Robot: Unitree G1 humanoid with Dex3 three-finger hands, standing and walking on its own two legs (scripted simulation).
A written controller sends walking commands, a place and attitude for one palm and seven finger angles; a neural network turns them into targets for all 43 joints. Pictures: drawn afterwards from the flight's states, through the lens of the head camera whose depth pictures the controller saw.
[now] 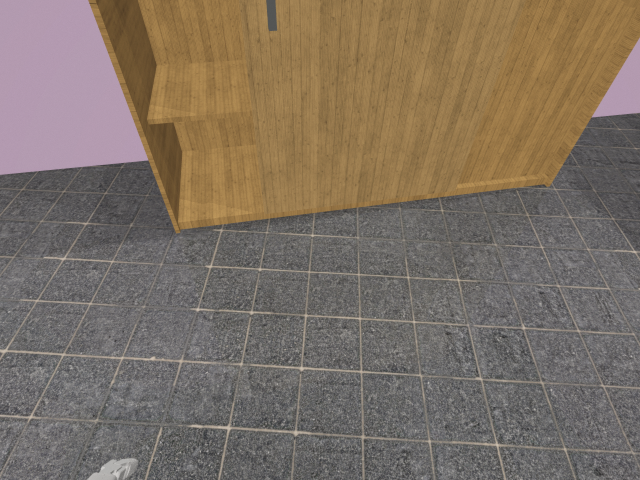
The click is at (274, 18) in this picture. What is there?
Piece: wardrobe's sliding door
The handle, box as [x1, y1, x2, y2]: [266, 0, 276, 30]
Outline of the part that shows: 266,0 268,28 269,30 276,30 275,1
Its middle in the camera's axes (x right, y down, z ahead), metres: -0.14 -0.71 +1.00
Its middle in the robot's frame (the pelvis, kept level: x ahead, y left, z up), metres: +1.25 +0.21 +0.21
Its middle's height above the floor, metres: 0.97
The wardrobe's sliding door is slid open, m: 0.37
